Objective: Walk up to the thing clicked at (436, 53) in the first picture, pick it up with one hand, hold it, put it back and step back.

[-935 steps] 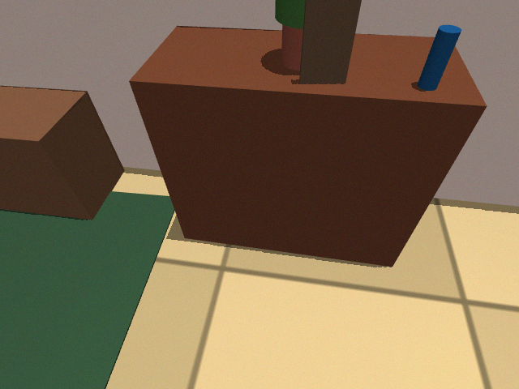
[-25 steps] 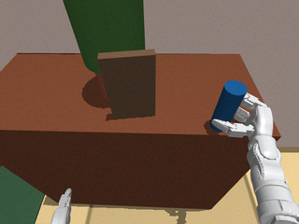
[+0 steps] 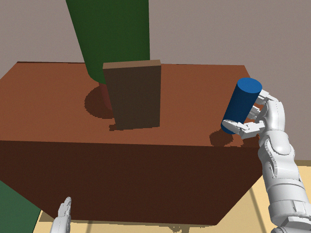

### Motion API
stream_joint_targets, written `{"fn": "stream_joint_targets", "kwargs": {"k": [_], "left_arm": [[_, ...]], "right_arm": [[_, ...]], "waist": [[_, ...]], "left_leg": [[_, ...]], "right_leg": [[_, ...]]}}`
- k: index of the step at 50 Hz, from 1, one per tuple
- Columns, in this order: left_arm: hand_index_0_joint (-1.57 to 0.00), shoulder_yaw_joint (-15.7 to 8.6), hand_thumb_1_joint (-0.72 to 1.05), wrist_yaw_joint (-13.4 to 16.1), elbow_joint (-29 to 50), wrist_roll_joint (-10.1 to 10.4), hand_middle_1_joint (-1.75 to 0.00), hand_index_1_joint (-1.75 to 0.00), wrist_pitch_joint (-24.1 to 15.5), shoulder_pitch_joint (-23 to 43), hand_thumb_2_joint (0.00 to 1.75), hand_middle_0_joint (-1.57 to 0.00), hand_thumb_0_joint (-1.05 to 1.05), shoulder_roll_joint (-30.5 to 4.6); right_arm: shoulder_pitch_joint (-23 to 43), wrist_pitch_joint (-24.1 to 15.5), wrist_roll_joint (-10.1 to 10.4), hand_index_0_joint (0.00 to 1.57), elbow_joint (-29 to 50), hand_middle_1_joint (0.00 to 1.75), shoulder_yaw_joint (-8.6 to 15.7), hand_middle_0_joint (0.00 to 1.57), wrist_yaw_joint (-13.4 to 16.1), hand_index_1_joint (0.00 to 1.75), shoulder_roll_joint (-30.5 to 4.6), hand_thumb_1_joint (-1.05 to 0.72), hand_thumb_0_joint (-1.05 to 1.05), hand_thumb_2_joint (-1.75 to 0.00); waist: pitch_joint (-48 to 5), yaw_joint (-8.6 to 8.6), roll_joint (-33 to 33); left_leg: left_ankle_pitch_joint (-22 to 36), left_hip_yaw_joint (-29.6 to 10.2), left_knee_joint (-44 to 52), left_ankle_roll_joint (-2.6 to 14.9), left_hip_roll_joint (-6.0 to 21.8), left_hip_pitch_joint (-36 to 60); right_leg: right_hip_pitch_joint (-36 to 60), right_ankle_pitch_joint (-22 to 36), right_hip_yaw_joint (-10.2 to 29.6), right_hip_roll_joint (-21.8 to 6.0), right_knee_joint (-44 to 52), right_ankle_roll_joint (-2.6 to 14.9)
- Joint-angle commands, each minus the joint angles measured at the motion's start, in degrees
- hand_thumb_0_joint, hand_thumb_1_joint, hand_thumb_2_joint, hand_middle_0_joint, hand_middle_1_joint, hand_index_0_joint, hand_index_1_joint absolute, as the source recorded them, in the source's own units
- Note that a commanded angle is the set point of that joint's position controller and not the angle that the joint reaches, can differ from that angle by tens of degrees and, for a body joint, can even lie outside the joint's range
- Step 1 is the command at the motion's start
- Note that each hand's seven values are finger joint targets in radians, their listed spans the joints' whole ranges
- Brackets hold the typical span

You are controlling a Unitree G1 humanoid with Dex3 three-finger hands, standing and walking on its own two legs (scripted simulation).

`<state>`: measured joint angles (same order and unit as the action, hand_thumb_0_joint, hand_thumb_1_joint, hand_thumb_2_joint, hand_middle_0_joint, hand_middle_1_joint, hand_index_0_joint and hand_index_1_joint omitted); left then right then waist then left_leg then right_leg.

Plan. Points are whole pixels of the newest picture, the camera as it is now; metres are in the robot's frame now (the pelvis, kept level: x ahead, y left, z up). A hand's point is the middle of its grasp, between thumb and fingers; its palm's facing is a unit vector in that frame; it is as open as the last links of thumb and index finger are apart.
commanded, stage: settle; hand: right
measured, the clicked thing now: (238, 108) +0.39 -0.16 +0.15
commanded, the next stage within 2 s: lift in 0.46 s
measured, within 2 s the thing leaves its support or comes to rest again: neither
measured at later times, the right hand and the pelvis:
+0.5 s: hand (246, 103) +0.39 -0.18 +0.16, palm faces +0.15 +0.99 -0.01, open 9.1 cm; pelvis +0.00 +0.00 +0.01, yaw +0 degrees
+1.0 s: hand (261, 85) +0.38 -0.18 +0.23, palm faces +0.14 +0.99 -0.02, open 9.2 cm; pelvis +0.00 +0.00 +0.01, yaw -1 degrees
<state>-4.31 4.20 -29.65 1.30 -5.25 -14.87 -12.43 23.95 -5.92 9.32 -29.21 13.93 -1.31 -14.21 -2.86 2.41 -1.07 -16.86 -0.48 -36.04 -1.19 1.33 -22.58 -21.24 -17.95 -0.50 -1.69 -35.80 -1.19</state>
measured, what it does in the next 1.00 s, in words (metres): stands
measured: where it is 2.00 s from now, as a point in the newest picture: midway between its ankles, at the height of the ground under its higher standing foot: outside the picture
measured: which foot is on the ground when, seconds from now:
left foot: down 0.00-1.00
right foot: down 0.00-1.00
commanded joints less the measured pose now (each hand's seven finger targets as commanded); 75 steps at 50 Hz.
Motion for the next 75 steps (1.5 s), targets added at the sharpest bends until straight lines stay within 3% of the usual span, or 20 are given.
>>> {"fn": "stream_joint_targets", "kwargs": {"k": [1,12,14,15,21,23,32,35,39,41,43,45,47,49,50,52,56,60,68,75], "left_arm": [[-0.05,-3.06,-0.57,0.86,10.9,0.02,-0.05,-0.06,-2.67,4.92,0.07,-0.05,0.0,-7.84],[-0.04,-3.98,-0.57,0.7,7.89,0.14,-0.05,-0.06,-2.99,5.07,0.07,-0.05,0.0,-8.51],[-0.04,-0.69,-0.58,0.33,9.15,0.23,-0.05,-0.06,-3.36,6.32,0.08,-0.05,0.0,-5.46],[-0.04,-2.6,-0.57,0.4,6.4,0.14,-0.05,-0.06,-3.06,4.19,0.07,-0.05,0.0,-6.97],[-0.04,-3.32,-0.58,0.39,6.61,0.2,-0.04,-0.06,-3.75,5.05,0.07,-0.05,0.0,-8.05],[-0.04,-1.37,-0.58,-0.01,5.05,0.12,-0.04,-0.06,-3.6,4.24,0.07,-0.05,0.0,-5.78],[-0.05,-3.72,-0.55,0.32,8.98,0.08,-0.05,-0.05,-4.61,8.57,0.05,-0.05,0.0,-8.99],[-0.05,-1.81,-0.54,0.23,7.69,0.17,-0.05,-0.05,-4.46,6.15,0.05,-0.05,0.0,-6.48],[-0.05,-1.57,-0.54,-0.04,6.12,0.27,-0.05,-0.04,-4.07,6.07,0.05,-0.05,0.0,-6.14],[-0.05,-4.63,-0.54,0.25,6.79,0.24,-0.05,-0.05,-4.07,5.84,0.05,-0.05,0.0,-9.94],[-0.05,-0.42,-0.54,-0.66,4.77,0.43,-0.05,-0.05,-3.79,5.32,0.05,-0.05,0.0,-4.61],[-0.05,-2.53,-0.55,-0.5,5.63,0.69,-0.05,-0.05,-3.59,6.49,0.05,-0.05,0.0,-7.28],[-0.05,-1.44,-0.54,-0.94,5.99,0.64,-0.05,-0.05,-3.34,7.06,0.05,-0.05,0.0,-6.35],[-0.05,-3.47,-0.55,-1.09,4.83,0.87,-0.05,-0.05,-3.15,5.93,0.05,-0.05,0.0,-8.35],[-0.05,-1.36,-0.55,-1.52,5.21,0.99,-0.05,-0.05,-3.03,5.57,0.05,-0.05,0.0,-6.54],[-0.05,-3.85,-0.55,-1.31,7.52,1.23,-0.05,-0.05,-3.5,7.75,0.05,-0.05,0.0,-9.39],[-0.04,-1.47,-0.56,-2.16,6.39,1.47,-0.05,-0.05,-3.77,5.32,0.06,-0.05,0.0,-6.89],[-0.04,-3.84,-0.56,-2.17,5.73,1.43,-0.05,-0.05,-4.22,5.58,0.06,-0.05,0.0,-8.9],[-0.04,-1.21,-0.56,-2.73,5.9,1.51,-0.04,-0.05,-5.51,7.85,0.05,-0.04,0.0,-7.07],[-0.04,-1.93,-0.56,-2.94,5.64,1.65,-0.04,-0.05,-6.09,8.02,0.05,-0.04,0.0,-8.35]], "right_arm": [[25.01,-1.41,0.88,1.36,17.02,1.37,1.95,1.32,-0.08,1.37,-11.31,-0.22,0.0,-1.23],[24.8,3.35,1.11,1.37,17.77,1.44,2.81,1.32,0.1,1.44,-11.81,-0.19,0.0,-1.31],[26.01,3.85,1.03,1.37,18.99,1.45,1.41,1.32,0.04,1.45,-10.4,-0.21,0.0,-1.33],[25.28,4.19,1.17,1.38,18.74,1.45,2.4,1.33,0.16,1.45,-11.2,-0.22,0.0,-1.33],[26.53,6.4,1.12,1.38,18.69,1.48,2.78,1.33,0.29,1.48,-11.89,-0.19,0.0,-1.36],[27.15,6.45,1.14,1.38,19.78,1.49,2.37,1.33,0.18,1.49,-11.07,-0.23,0.0,-1.38],[29.91,8.63,1.11,1.39,24.28,1.52,3.41,1.34,0.36,1.52,-13.09,-0.16,0.0,-1.4],[27.86,9.76,1.12,1.38,24.9,1.51,2.9,1.33,0.36,1.51,-11.9,-0.14,0.0,-1.38],[27.97,12.39,1.27,1.38,26.83,1.51,3.32,1.33,0.38,1.51,-12.5,-0.13,0.0,-1.37],[29.74,14.09,1.52,1.37,30.29,1.51,4.66,1.32,0.67,1.51,-14.39,-0.1,0.0,-1.37],[29.16,15.51,1.69,1.37,32.58,1.5,1.83,1.32,0.27,1.5,-10.82,-0.12,0.0,-1.36],[28.32,17.64,1.92,1.38,32.48,1.51,4.48,1.33,0.38,1.51,-13.68,-0.12,0.0,-1.38],[28.46,19.82,1.82,1.38,32.6,1.5,3.32,1.33,-0.11,1.5,-12.17,-0.12,0.0,-1.37],[27.83,22.39,2.04,1.38,34.14,1.51,3.99,1.32,-0.25,1.51,-12.98,-0.09,0.0,-1.38],[28.32,23.36,2.09,1.38,34.21,1.52,3.63,1.33,-0.6,1.52,-12.45,-0.1,0.0,-1.38],[28.29,25.46,2.56,1.38,35.32,1.52,4.25,1.33,-0.96,1.52,-13.0,-0.09,0.0,-1.38],[29.27,28.83,3.07,1.39,38.31,1.52,5.26,1.34,-1.49,1.52,-13.74,-0.1,0.0,-1.38],[30.44,31.79,3.3,1.39,39.86,1.53,6.28,1.34,-1.27,1.53,-14.92,-0.09,0.0,-1.38],[31.12,36.51,3.57,1.39,41.89,1.52,6.46,1.33,-1.19,1.52,-14.37,-0.09,0.0,-1.37],[33.6,39.77,4.11,1.39,43.27,1.51,7.04,1.34,-1.01,1.51,-15.06,-0.11,0.0,-1.37]], "waist": [[-15.73,-0.5,1.53],[-16.2,-0.55,1.61],[-15.95,-1.14,1.04],[-15.54,-1.28,0.73],[-14.46,-0.77,0.86],[-15.03,-1.3,1.18],[-17.26,-1.77,2.63],[-16.26,-2.05,0.93],[-15.07,-2.2,-0.72],[-15.59,-1.72,-0.29],[-14.28,-2.57,-1.54],[-16.06,-3.07,0.01],[-14.85,-2.67,0.42],[-14.58,-2.81,-0.42],[-13.42,-2.6,0.04],[-12.85,-2.5,1.02],[-12.24,-2.99,0.85],[-13.23,-2.61,0.48],[-12.71,-3.63,1.22],[-13.3,-3.13,2.21]], "left_leg": [[12.75,2.34,5.41,0.5,-1.07,6.52],[14.26,2.43,6.7,0.32,-0.84,7.72],[14.58,2.8,6.6,0.37,-1.06,8.01],[14.15,2.98,6.73,0.56,-1.17,7.84],[14.37,3.1,7.45,0.55,-1.25,7.67],[15.44,2.88,7.46,0.48,-1.04,8.39],[12.89,2.81,8.58,0.34,-0.7,10.28],[11.88,3.12,9.03,0.51,-0.94,10.07],[13.33,3.04,9.2,0.6,-0.82,10.12],[13.14,3.49,9.44,0.67,-1.14,9.75],[13.9,3.59,9.37,0.83,-1.1,10.53],[15.98,3.75,9.11,0.86,-1.22,11.66],[16.06,4.03,9.32,0.78,-1.27,11.64],[15.86,4.07,9.44,0.84,-1.19,11.39],[15.47,4.1,9.73,0.8,-1.22,10.87],[13.83,4.48,10.15,0.81,-1.44,10.61],[12.51,4.31,10.77,0.72,-1.06,10.64],[14.58,4.14,10.68,0.54,-0.7,10.98],[10.75,4.13,11.45,0.51,-0.5,11.03],[12.07,4.4,11.24,0.58,-0.67,11.12]], "right_leg": [[8.03,11.21,-1.09,1.45,5.44,1.75],[10.48,12.53,-1.25,1.7,6.19,1.93],[10.34,13.11,-1.01,1.58,6.42,1.74],[10.36,13.03,-0.84,1.38,6.88,1.63],[11.47,13.33,-0.91,1.26,7.58,1.67],[11.25,14.24,-1.1,1.53,7.32,1.81],[11.91,11.73,-1.05,1.85,8.33,1.98],[12.43,10.87,-0.98,1.8,9.01,1.78],[12.49,12.42,-1.22,1.91,8.89,1.69],[13.93,12.5,-0.88,1.58,9.3,1.54],[13.34,13.66,-0.91,1.69,9.07,1.45],[14.0,16.45,-0.69,1.49,8.97,1.39],[13.93,16.73,-0.63,1.48,8.93,1.47],[14.2,16.73,-0.72,1.53,9.25,1.44],[14.23,16.3,-0.82,1.62,9.39,1.61],[14.42,15.01,-0.44,1.36,10.2,1.56],[14.24,13.25,-0.74,1.87,10.41,1.9],[14.99,15.04,-0.81,2.25,9.73,2.01],[13.65,11.57,-0.52,2.68,10.22,2.24],[14.42,13.11,-0.27,2.55,10.18,2.15]]}}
